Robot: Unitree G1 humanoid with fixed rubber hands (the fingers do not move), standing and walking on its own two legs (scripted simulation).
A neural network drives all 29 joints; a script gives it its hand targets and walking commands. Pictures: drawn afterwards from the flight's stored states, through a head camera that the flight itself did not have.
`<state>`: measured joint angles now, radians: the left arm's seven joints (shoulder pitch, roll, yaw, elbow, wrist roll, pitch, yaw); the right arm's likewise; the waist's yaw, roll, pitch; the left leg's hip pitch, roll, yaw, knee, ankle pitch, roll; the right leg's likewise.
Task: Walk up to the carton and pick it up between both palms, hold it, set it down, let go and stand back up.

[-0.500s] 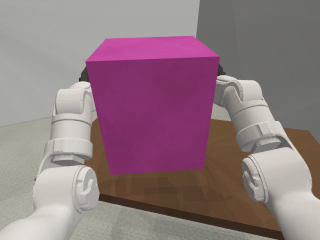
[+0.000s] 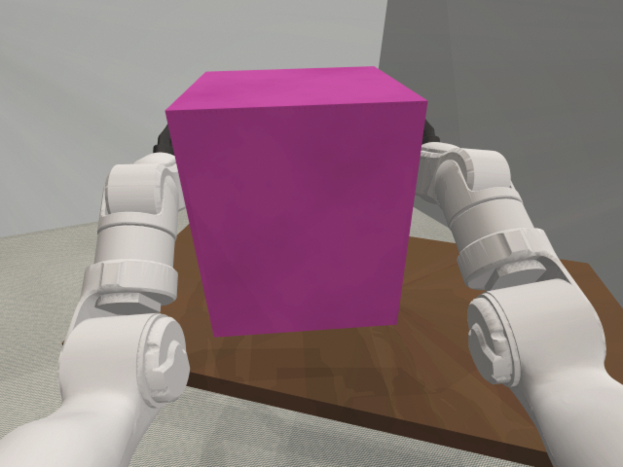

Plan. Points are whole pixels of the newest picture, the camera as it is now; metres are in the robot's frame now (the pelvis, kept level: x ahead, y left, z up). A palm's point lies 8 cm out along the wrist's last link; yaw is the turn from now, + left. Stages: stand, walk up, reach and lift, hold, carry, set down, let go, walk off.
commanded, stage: hold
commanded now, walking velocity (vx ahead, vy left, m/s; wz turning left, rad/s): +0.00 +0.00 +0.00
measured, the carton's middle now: (298, 194) +0.35 +0.00 +0.29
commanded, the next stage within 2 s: none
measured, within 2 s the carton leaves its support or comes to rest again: neither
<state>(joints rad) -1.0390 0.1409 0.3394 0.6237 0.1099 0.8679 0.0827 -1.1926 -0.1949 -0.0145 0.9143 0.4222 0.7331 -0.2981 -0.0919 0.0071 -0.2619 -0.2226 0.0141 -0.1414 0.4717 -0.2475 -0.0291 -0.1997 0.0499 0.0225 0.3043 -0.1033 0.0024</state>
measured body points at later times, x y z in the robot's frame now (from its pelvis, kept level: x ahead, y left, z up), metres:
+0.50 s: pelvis +0.00 +0.00 +0.00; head -0.09 +0.00 +0.44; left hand +0.40 +0.14 +0.30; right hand +0.39 -0.16 +0.30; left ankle +0.00 +0.13 -0.74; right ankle +0.04 -0.12 -0.74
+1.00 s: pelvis +0.00 +0.00 +0.00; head -0.10 +0.03 +0.44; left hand +0.40 +0.15 +0.30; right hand +0.38 -0.15 +0.33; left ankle +0.00 +0.13 -0.74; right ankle +0.04 -0.12 -0.74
